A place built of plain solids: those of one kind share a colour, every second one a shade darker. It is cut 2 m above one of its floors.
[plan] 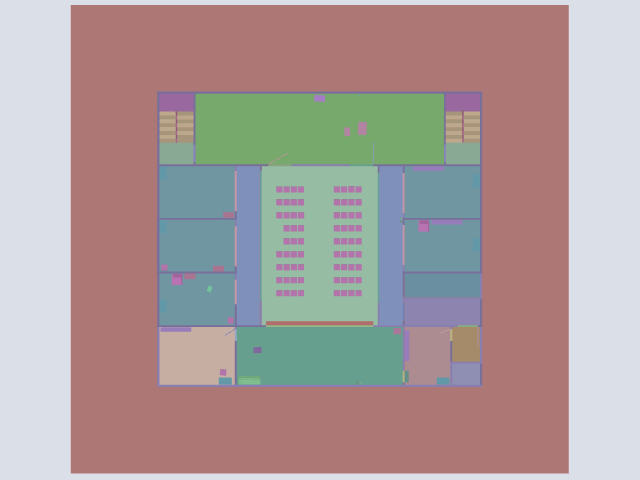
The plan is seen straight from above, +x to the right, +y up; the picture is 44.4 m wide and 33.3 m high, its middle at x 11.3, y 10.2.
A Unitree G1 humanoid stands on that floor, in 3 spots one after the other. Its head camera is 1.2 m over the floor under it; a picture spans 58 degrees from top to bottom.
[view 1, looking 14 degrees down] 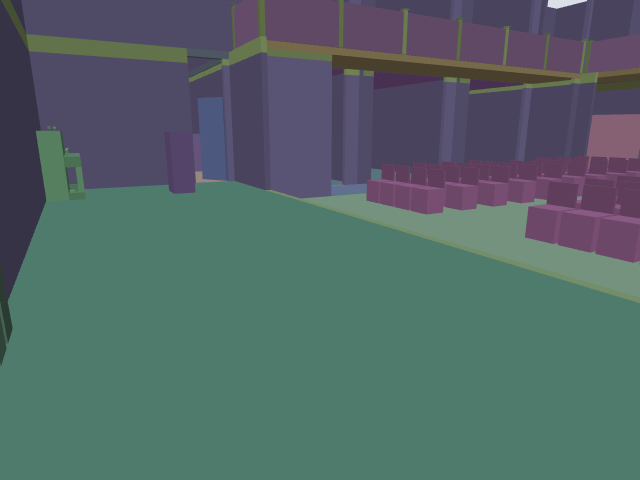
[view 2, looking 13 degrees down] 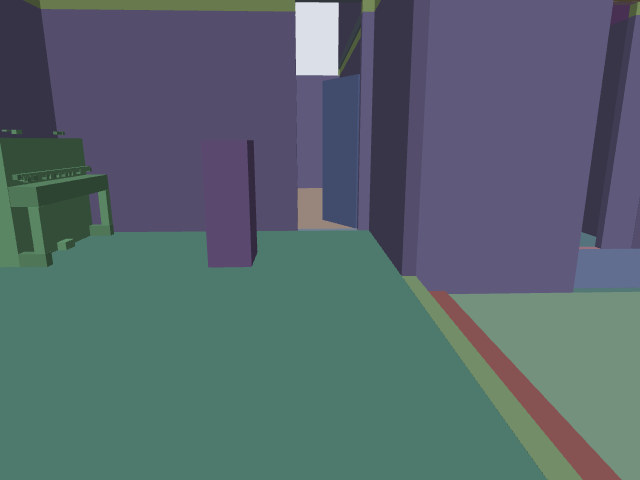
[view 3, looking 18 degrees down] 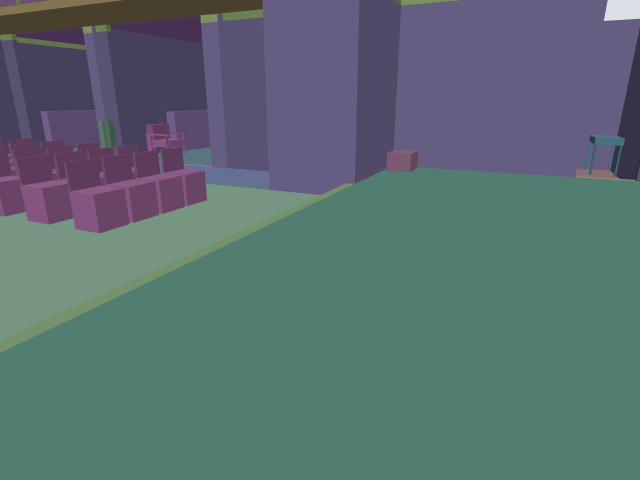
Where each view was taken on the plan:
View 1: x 16.17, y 0.72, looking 151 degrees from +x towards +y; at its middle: floor_stage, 4.96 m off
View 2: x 11.28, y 3.29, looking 178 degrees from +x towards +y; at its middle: floor_stage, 5.33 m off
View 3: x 8.97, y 1.93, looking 25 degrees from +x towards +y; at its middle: floor_stage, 3.88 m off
